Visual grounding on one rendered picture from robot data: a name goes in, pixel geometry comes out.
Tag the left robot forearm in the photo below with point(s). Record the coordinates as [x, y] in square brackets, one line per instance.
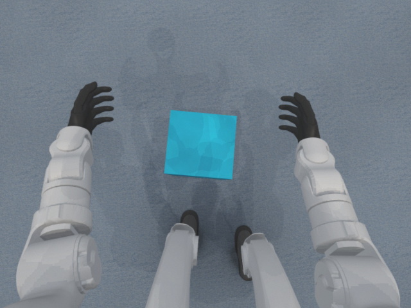
[65, 203]

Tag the robot left upper arm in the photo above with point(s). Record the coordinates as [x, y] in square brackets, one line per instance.
[58, 273]

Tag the right robot forearm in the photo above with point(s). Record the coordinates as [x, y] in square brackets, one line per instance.
[335, 226]

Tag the right robot thigh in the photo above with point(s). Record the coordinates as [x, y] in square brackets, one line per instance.
[272, 288]

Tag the right robot hand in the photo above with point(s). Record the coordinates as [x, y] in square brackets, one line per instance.
[306, 123]

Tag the right robot foot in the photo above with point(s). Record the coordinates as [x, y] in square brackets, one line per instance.
[241, 234]

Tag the left robot hand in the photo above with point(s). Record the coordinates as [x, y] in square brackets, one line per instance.
[83, 112]

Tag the carton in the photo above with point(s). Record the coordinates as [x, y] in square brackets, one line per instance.
[200, 145]

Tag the robot right upper arm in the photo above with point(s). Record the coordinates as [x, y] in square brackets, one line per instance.
[346, 281]

